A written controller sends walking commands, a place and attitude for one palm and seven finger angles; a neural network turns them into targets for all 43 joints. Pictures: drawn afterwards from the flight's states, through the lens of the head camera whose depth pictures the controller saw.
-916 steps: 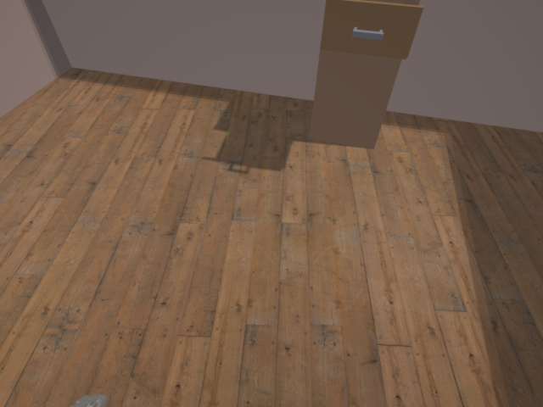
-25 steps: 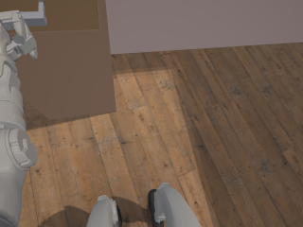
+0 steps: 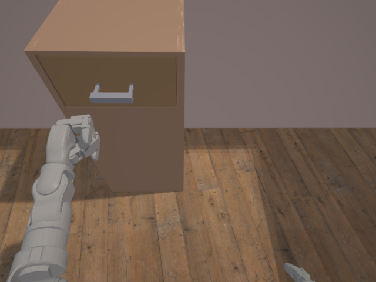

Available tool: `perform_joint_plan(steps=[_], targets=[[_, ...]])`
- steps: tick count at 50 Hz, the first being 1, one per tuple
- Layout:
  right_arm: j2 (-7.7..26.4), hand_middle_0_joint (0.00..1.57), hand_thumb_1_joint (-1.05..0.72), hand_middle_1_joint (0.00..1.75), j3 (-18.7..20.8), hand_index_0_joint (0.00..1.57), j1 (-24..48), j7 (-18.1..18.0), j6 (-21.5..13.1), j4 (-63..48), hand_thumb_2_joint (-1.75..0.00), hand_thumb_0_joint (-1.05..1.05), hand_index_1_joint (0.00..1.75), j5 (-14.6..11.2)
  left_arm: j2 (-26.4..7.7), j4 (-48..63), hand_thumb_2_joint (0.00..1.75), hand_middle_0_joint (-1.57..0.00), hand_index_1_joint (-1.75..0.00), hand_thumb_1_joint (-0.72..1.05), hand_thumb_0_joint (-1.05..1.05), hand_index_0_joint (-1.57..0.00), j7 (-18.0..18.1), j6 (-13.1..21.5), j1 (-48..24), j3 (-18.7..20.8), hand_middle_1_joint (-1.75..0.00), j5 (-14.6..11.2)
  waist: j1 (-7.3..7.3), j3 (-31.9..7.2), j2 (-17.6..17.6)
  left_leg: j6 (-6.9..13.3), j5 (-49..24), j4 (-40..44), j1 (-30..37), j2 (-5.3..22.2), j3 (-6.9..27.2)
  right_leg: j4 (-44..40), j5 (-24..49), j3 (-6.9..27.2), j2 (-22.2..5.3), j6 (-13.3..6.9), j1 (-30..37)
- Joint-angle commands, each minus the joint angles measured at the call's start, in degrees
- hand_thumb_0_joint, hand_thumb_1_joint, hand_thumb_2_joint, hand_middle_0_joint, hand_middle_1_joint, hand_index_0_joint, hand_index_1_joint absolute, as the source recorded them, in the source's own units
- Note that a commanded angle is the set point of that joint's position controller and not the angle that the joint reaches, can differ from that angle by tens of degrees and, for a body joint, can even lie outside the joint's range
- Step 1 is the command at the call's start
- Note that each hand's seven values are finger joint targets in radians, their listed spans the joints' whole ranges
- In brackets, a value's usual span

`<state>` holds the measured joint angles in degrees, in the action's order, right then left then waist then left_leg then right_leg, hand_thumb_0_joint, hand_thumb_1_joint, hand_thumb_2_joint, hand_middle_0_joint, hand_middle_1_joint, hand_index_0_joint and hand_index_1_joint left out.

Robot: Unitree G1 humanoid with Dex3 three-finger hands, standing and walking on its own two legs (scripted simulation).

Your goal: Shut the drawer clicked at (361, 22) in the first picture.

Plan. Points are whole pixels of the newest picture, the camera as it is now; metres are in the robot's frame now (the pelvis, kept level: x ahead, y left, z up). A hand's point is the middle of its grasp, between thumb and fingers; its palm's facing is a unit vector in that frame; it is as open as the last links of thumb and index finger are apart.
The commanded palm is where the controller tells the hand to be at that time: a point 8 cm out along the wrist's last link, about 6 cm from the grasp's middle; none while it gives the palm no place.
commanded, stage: draw the hand back to the body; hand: left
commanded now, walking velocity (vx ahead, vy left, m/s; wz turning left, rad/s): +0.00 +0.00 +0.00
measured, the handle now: (113, 92) +0.59 +0.21 +0.02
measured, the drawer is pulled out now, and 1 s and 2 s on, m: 0.00 0.00 0.00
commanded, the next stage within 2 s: step back with the hand held close in 0.94 s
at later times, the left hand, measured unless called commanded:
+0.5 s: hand (43, 201) +0.23 +0.21 +0.15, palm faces +0.34 -0.89 -0.30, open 3.2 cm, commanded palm +0.18 +0.25 +0.17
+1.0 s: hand out of the picture +0.14 +0.22 +0.18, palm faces +0.44 -0.81 -0.40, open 3.2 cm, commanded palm +0.10 +0.26 +0.21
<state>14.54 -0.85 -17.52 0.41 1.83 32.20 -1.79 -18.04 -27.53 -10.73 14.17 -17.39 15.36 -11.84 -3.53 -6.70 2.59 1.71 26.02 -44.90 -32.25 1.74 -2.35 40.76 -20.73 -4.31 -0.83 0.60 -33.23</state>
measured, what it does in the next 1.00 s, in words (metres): stands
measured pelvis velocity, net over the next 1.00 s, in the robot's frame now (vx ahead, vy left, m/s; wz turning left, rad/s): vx -0.03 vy -0.02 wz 0.02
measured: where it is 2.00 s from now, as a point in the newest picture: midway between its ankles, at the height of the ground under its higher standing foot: outside the picture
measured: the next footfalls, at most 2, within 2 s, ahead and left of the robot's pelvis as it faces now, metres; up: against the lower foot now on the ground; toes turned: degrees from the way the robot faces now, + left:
right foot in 1.96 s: -0.09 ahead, -0.12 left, +0.00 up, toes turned +6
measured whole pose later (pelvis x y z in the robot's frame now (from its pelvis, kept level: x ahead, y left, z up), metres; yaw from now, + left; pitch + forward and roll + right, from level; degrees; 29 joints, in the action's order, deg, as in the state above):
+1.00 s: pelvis -0.03 -0.02 +0.03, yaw +1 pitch -5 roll -1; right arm 13.3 -0.9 -12.2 -4.4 -8.1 36.1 -0.2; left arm -17.5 23.3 6.5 7.1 30.0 15.8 -3.0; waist 3.7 1.5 5.2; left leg 0.3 15.3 -24.3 -3.8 1.2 -1.9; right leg 22.9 -12.1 -5.0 -0.3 -1.0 -5.6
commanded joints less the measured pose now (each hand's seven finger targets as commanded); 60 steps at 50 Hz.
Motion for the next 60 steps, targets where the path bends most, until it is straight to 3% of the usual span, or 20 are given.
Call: perform_joint_plan(steps=[1,3,4,5,6,9,13,21,26,38,39,41,46,49,53,54,55,56,58,60], targets=[[7.9,0.2,-0.9,0.3,2.8,0.2,-1.1,-1.5,-3.4,-6.0,-0.9,0.0,0.3,-0.7,-10.1,17.8,0.9,-1.4,-1.6,0.9,0.0,-1.4,-1.6,1.3,-12.7,2.2,-1.6,-2.4,-0.11,-17.2,1.4,-1.3,-39.0,5.6,14.6,0.3,3.3,-2.0,29.8,0.4,1.7,-1.4,14.4],[7.9,0.2,-0.9,0.3,2.5,0.2,1.1,-2.0,-4.0,-6.8,-0.9,0.0,0.3,-1.1,-10.7,19.8,0.9,-1.4,-1.6,0.9,0.0,-1.4,-2.3,0.0,-10.2,3.2,-1.6,-3.3,0.65,-16.0,0.2,-1.1,-35.1,7.0,13.9,-0.1,2.9,-3.0,29.0,0.4,1.5,-1.5,16.4],[7.0,0.2,-0.9,0.3,2.7,0.2,4.7,-2.6,-3.4,-8.1,-0.9,0.0,0.3,-0.9,-15.0,25.3,0.9,-1.4,-1.6,0.9,0.0,-1.4,4.0,-1.6,-10.0,0.5,-1.6,4.0,3.12,-16.4,1.7,-0.5,-33.8,9.2,16.9,-0.9,2.4,-5.8,25.5,2.6,0.0,-2.4,18.2],[6.2,0.2,-0.9,0.3,2.5,0.2,5.7,-3.0,-3.4,-8.7,-0.9,0.0,0.3,-0.8,-10.6,26.6,0.9,-1.4,-1.6,0.9,0.0,-1.4,7.2,-3.1,-7.4,-1.2,-1.6,4.6,2.18,-12.4,1.5,-0.9,-31.1,11.2,17.6,-0.7,2.4,-7.5,23.1,2.0,0.4,-2.3,17.5],[6.2,0.2,-0.9,0.3,2.2,0.2,6.7,-3.3,-3.5,-8.7,-0.9,0.0,0.3,-0.9,-8.5,27.1,0.9,-1.4,-1.6,0.9,0.0,-1.4,9.5,-4.3,-4.7,-3.1,-1.6,5.4,2.65,-11.0,1.5,-1.0,-29.4,12.7,18.0,-0.6,2.4,-8.6,21.7,1.8,0.3,-2.4,18.7],[6.4,0.2,-0.9,0.3,1.6,0.2,9.1,-4.3,-3.4,-8.1,-0.9,0.0,0.3,-0.8,-9.7,29.2,0.9,-1.4,-1.6,0.9,0.0,-1.4,13.6,-6.7,-0.4,-2.0,-1.6,6.3,3.15,-6.6,-3.0,-0.5,-23.9,16.4,18.0,-0.6,2.0,-11.8,20.3,1.9,0.3,-2.3,22.5],[5.5,0.2,-0.9,0.3,0.8,0.2,11.4,-5.0,-4.3,-7.8,-0.9,0.0,0.3,-0.4,-9.6,35.9,0.9,-1.4,-1.6,0.9,0.0,-1.4,16.0,-7.2,1.4,-1.5,-1.6,7.4,3.79,-5.6,0.4,-0.5,-22.3,20.4,22.4,-0.9,1.8,-14.9,18.8,2.0,0.0,-2.4,26.1],[4.7,0.2,-0.9,0.3,0.5,0.2,13.6,-4.7,-6.6,-6.9,-0.9,0.0,0.3,0.7,-9.3,45.7,0.9,-1.4,-1.6,0.9,0.0,-1.4,16.8,-7.3,17.1,0.7,-1.6,7.5,5.25,0.3,-0.1,-0.3,-23.7,24.4,25.1,-1.2,1.2,-19.8,20.2,2.2,0.2,-2.1,30.4],[4.4,0.2,-0.9,0.3,0.9,0.2,14.2,-4.4,-7.6,-6.8,-0.9,0.0,0.3,1.1,-9.8,51.8,0.9,-1.4,-1.6,0.9,0.0,-1.4,16.8,-6.6,26.1,3.1,-1.6,7.4,6.04,1.3,-1.0,-0.1,-22.7,25.1,25.5,-1.2,1.2,-21.0,18.5,2.5,0.2,-1.8,31.5],[3.5,0.2,-0.9,0.3,1.8,0.2,14.1,-4.7,-12.3,-6.9,-0.9,0.0,0.3,1.2,-10.9,67.0,0.9,-1.4,-1.6,0.9,0.0,-1.4,17.7,-3.8,44.9,7.8,-1.6,7.8,7.08,5.2,0.4,-0.1,-18.2,24.5,25.3,-1.1,1.3,-23.2,11.9,2.9,0.2,-1.6,28.6],[3.5,0.2,-0.9,0.3,1.8,0.2,14.1,-4.8,-12.5,-6.3,-0.9,0.0,0.3,1.2,-10.0,64.2,0.9,-1.4,-1.6,0.9,0.0,-1.4,17.6,-4.1,45.0,7.2,-1.6,8.0,6.73,8.2,-0.7,-0.2,-16.8,24.7,24.8,-1.1,1.3,-24.3,9.9,2.9,0.4,-1.5,26.7],[3.8,0.2,-0.9,0.3,1.9,0.2,13.4,-5.1,-12.7,-5.9,-0.9,0.0,0.3,1.1,-8.8,62.9,0.9,-1.4,-1.6,0.9,0.0,-1.4,17.7,-4.0,42.7,5.9,-1.6,8.1,5.98,9.8,-2.1,0.1,-15.0,24.7,24.5,-1.0,1.3,-24.6,7.5,3.1,0.1,-1.3,25.3],[3.8,0.2,-0.9,0.3,2.1,0.2,13.0,-5.5,-13.4,-5.6,-0.9,0.0,0.3,1.4,-9.0,62.8,0.9,-1.4,-1.6,0.9,0.0,-1.4,18.0,-3.5,41.8,6.3,-1.6,8.4,6.36,6.7,-1.7,0.4,-15.9,24.4,26.0,-1.2,1.3,-23.8,8.4,3.1,-0.2,-1.3,26.5],[3.8,0.2,-0.9,0.3,1.8,0.2,13.5,-5.4,-14.0,-5.6,-0.9,0.0,0.3,1.5,-10.2,64.2,0.9,-1.4,-1.6,0.9,0.0,-1.4,18.2,-3.4,41.4,7.0,-1.6,8.6,6.97,6.1,0.8,0.0,-16.7,24.6,25.7,-1.4,1.7,-23.3,9.6,3.1,-0.1,-1.6,27.8],[3.4,0.2,-0.9,0.3,1.8,0.2,13.4,-5.3,-14.0,-5.7,-0.9,0.0,0.3,1.6,-9.8,64.4,0.9,-1.4,-1.6,0.9,0.0,-1.4,18.2,-3.6,42.9,7.4,-1.6,8.5,7.19,5.7,-0.3,0.0,-19.2,24.6,25.5,-1.1,1.7,-22.2,13.1,2.9,0.0,-1.7,29.1],[4.2,0.2,-0.9,0.3,0.9,0.2,11.7,-4.9,-12.5,-8.3,-0.9,0.0,0.3,1.3,-19.0,69.2,0.9,-1.4,-1.6,0.9,0.0,-1.4,18.7,-0.3,32.5,17.5,-1.6,8.4,4.94,13.5,1.9,0.5,-14.2,25.0,19.6,-0.6,2.8,-25.7,13.1,8.0,-2.4,-1.6,23.9],[3.5,0.2,-0.9,0.3,1.8,0.2,12.0,-4.9,-11.4,-6.3,-0.9,0.0,0.3,1.7,-13.4,63.3,0.9,-1.4,-1.6,0.9,0.0,-1.4,18.1,-0.2,40.5,13.6,-1.6,8.7,4.76,11.6,-3.0,0.7,-14.3,23.3,19.5,-0.3,3.3,-26.5,12.6,8.3,-3.6,-1.8,23.1],[3.8,0.2,-0.9,0.3,2.2,0.2,11.4,-4.5,-10.3,-6.4,-0.9,0.0,0.3,1.9,-9.8,60.8,0.9,-1.4,-1.6,0.9,0.0,-1.4,17.6,-0.6,46.1,11.0,-1.6,8.9,4.49,9.3,-4.9,0.8,-17.1,22.5,21.2,-0.2,3.1,-26.0,14.7,7.8,-3.8,-1.7,23.4],[4.7,0.2,-0.9,0.3,2.7,0.2,11.8,-4.1,-8.7,-7.0,-0.9,0.0,0.3,2.2,-8.4,63.0,0.9,-1.4,-1.6,0.9,0.0,-1.4,17.2,-0.3,48.4,8.9,-1.6,9.0,3.92,5.8,-1.5,0.6,-20.7,22.5,21.3,0.4,2.6,-23.8,19.6,6.7,-4.0,-1.5,25.0],[4.8,0.2,-0.9,0.3,3.0,0.2,12.2,-4.2,-7.7,-7.5,-0.9,0.0,0.3,2.2,-9.3,64.2,0.9,-1.4,-1.6,0.9,0.0,-1.4,17.4,0.0,50.4,9.6,-1.6,9.1,4.09,2.6,0.7,0.4,-25.0,23.2,20.9,0.7,2.8,-21.1,24.0,5.1,-3.6,-1.2,27.4]])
